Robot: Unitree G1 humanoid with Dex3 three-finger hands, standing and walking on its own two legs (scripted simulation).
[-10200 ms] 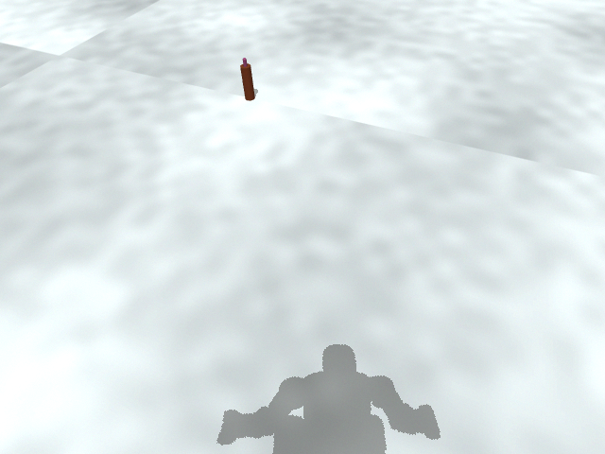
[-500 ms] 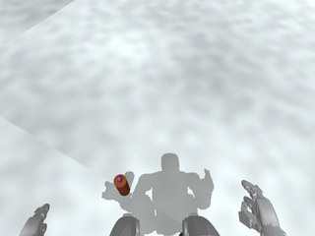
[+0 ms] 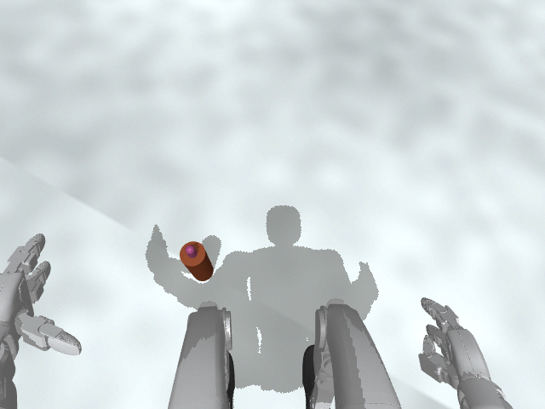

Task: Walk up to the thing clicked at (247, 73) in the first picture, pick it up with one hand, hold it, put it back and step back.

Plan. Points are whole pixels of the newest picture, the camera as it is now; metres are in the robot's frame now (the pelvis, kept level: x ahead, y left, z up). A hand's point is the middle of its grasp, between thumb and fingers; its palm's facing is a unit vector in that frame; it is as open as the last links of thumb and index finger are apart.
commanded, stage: go down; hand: left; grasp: from the side
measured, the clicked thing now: (197, 261) +0.41 +0.18 -0.45
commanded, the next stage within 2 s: approach in 1.68 s
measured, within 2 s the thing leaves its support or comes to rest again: neither
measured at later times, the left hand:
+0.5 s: hand (60, 273) +0.32 +0.35 -0.13, palm faces +0.09 -0.98 -0.16, open 17.4 cm
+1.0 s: hand (63, 263) +0.34 +0.37 -0.16, palm faces +0.08 -0.99 -0.13, open 17.5 cm
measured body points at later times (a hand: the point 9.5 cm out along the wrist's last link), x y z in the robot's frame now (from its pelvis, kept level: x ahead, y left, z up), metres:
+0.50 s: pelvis -0.03 +0.00 -0.09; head +0.16 +0.04 +0.32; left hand +0.31 +0.40 -0.12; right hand +0.13 -0.28 -0.19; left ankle +0.05 +0.12 -0.55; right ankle +0.05 -0.14 -0.55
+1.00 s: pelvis -0.04 +0.00 -0.14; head +0.17 +0.04 +0.25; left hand +0.33 +0.42 -0.15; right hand +0.11 -0.29 -0.25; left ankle +0.05 +0.12 -0.55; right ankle +0.05 -0.14 -0.55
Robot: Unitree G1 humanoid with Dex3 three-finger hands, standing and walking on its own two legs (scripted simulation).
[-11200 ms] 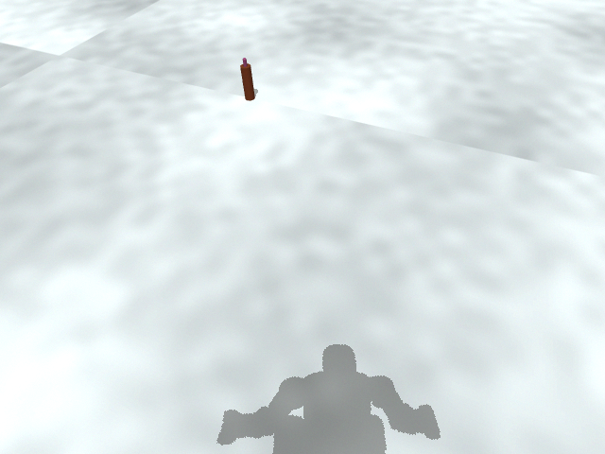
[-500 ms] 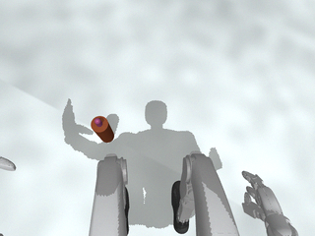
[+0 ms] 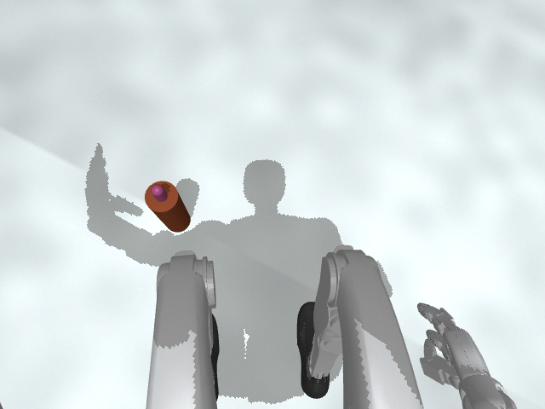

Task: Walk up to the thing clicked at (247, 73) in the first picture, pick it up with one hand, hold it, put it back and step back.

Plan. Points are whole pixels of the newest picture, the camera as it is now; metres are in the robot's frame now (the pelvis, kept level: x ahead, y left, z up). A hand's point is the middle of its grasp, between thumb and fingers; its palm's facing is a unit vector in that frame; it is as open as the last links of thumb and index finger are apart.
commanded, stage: go down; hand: left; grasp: from the side
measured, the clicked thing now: (169, 207) +0.44 +0.21 -0.31
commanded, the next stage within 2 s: approach in 0.68 s
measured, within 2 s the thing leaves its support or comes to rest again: neither
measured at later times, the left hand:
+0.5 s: hand out of the picture +0.37 +0.39 -0.03, palm faces +0.12 -0.99 -0.11, open 17.5 cm
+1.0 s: hand out of the picture +0.39 +0.38 -0.06, palm faces +0.13 -0.99 -0.05, open 17.5 cm
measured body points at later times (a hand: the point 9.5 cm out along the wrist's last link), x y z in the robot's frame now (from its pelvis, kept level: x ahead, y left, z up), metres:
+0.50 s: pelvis +0.00 +0.00 -0.03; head +0.20 +0.06 +0.37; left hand +0.36 +0.44 -0.02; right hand +0.14 -0.28 -0.13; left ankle +0.08 +0.12 -0.40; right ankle +0.10 -0.13 -0.40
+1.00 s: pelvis -0.01 +0.00 -0.05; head +0.21 +0.06 +0.34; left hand +0.38 +0.44 -0.05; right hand +0.14 -0.28 -0.15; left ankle +0.08 +0.12 -0.40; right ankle +0.10 -0.13 -0.40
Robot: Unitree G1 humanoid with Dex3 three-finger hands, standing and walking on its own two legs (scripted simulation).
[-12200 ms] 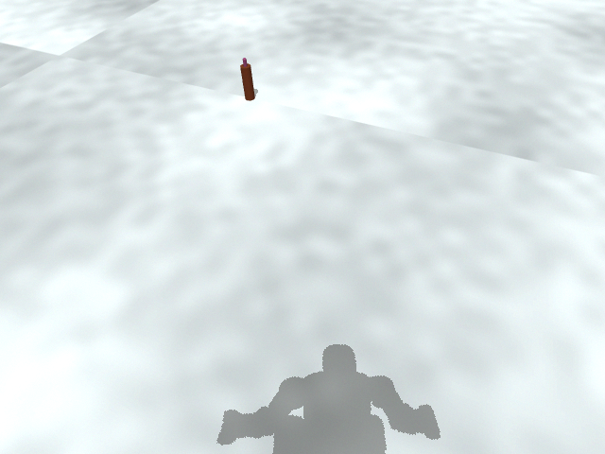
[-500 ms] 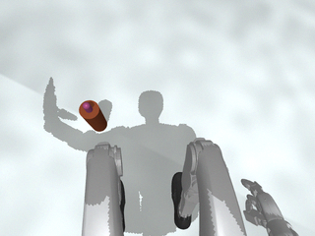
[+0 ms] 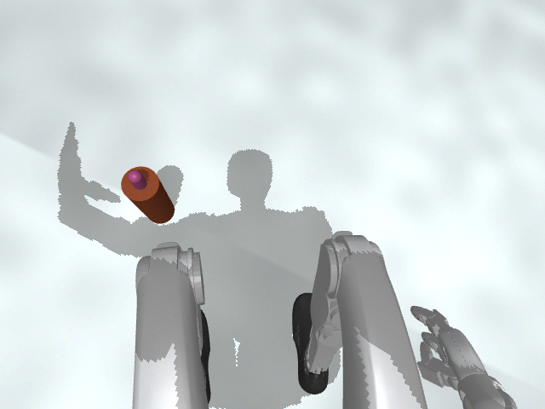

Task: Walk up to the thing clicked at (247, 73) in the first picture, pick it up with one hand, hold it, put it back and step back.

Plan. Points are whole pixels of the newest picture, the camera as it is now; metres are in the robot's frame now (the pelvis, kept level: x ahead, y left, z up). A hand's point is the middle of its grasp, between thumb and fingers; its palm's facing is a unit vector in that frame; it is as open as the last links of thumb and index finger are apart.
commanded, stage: approach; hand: left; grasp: from the side
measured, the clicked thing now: (149, 196) +0.44 +0.21 -0.26
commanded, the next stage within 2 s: close in in 0.32 s
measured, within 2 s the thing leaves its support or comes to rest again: neither
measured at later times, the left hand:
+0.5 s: hand (102, 207) +0.40 +0.28 -0.22, palm faces +0.00 -1.00 +0.06, open 17.5 cm
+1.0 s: hand (139, 205) +0.41 +0.22 -0.24, palm faces +0.05 -1.00 +0.03, open 17.7 cm
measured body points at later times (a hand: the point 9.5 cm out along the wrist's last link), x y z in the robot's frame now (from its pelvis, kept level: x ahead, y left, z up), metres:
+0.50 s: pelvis -0.01 +0.01 -0.09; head +0.23 +0.13 +0.27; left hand +0.40 +0.33 -0.22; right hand +0.16 -0.26 -0.16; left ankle +0.08 +0.12 -0.35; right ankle +0.10 -0.13 -0.35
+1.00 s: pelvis -0.02 +0.01 -0.10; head +0.20 +0.14 +0.26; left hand +0.41 +0.28 -0.24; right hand +0.12 -0.26 -0.15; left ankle +0.08 +0.12 -0.35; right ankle +0.10 -0.13 -0.35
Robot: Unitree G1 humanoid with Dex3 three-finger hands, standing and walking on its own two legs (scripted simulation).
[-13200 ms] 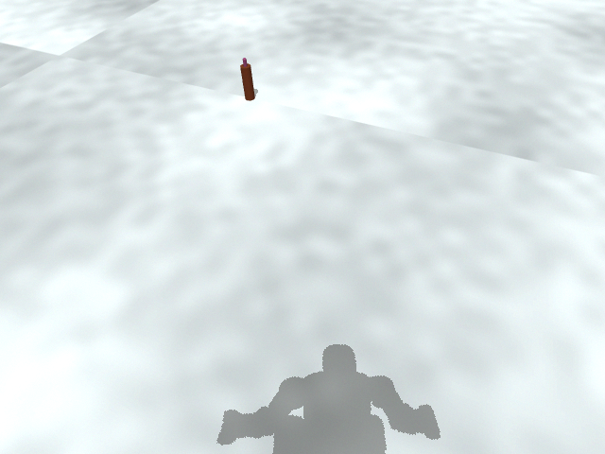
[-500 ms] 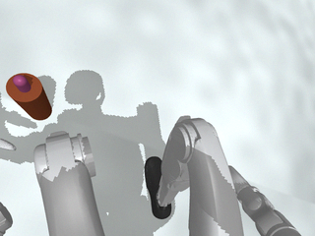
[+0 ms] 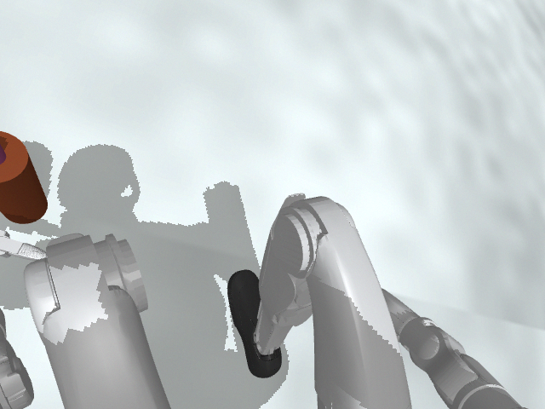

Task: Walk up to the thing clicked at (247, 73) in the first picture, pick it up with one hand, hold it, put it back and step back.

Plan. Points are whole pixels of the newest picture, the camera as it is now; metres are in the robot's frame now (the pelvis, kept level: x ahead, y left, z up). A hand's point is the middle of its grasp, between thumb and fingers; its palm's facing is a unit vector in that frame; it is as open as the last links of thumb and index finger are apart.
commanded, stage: close in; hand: left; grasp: from the side
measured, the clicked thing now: (8, 180) +0.43 +0.26 -0.15
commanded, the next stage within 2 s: rest palm in 0.14 s
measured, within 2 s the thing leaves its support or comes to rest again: leaves its support in 1.48 s
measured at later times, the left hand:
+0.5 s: hand (11, 188) +0.41 +0.26 -0.15, palm faces +0.23 -0.97 +0.01, open 16.4 cm
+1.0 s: hand (13, 182) +0.42 +0.26 -0.15, palm faces +0.24 -0.97 +0.01, open 9.1 cm
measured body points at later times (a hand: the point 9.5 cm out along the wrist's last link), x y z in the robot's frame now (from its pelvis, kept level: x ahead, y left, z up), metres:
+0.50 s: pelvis +0.00 +0.00 +0.00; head +0.22 +0.17 +0.35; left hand +0.40 +0.31 -0.15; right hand +0.17 -0.25 -0.04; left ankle +0.09 +0.12 -0.25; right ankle +0.14 -0.12 -0.25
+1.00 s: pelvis +0.00 +0.00 +0.00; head +0.22 +0.18 +0.35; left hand +0.40 +0.31 -0.15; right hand +0.16 -0.25 -0.04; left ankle +0.09 +0.12 -0.25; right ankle +0.14 -0.12 -0.25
